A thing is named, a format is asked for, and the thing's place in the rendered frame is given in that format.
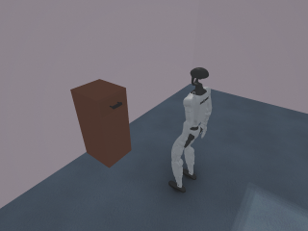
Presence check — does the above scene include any robot left upper arm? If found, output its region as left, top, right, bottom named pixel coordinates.
left=183, top=95, right=195, bottom=128

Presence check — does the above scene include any robot left shin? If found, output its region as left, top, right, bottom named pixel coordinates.
left=171, top=161, right=183, bottom=188

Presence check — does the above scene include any right robot thigh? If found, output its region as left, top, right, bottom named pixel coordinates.
left=184, top=127, right=203, bottom=156

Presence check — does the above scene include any drawer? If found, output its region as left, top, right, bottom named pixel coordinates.
left=99, top=91, right=126, bottom=118

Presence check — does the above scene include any robot right upper arm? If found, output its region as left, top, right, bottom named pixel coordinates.
left=203, top=87, right=212, bottom=113

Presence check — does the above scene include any cabinet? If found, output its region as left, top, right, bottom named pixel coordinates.
left=70, top=79, right=132, bottom=168

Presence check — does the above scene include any right robot hand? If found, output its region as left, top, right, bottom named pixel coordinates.
left=199, top=124, right=207, bottom=139

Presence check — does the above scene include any left robot forearm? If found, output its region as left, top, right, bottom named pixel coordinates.
left=177, top=121, right=191, bottom=148

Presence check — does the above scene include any left robot hand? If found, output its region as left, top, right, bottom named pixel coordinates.
left=171, top=145, right=183, bottom=162

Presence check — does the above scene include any handle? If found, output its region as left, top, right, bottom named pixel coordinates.
left=110, top=102, right=122, bottom=109

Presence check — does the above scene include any right robot forearm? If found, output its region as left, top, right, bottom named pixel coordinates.
left=200, top=110, right=212, bottom=127

